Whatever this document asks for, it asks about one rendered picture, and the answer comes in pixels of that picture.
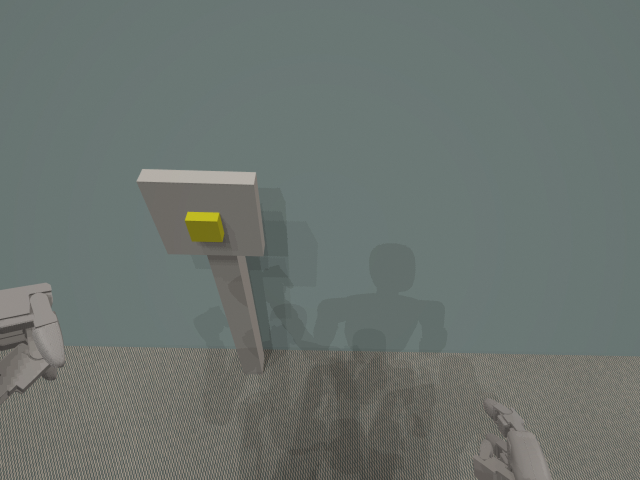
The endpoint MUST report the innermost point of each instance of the button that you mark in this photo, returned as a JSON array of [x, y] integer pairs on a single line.
[[204, 226]]

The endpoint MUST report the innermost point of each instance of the right robot hand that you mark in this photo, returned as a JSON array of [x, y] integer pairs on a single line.
[[519, 458]]

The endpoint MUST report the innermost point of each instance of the left robot hand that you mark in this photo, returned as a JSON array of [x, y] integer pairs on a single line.
[[26, 318]]

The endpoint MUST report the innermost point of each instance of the panel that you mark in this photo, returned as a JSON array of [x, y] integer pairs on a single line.
[[170, 194]]

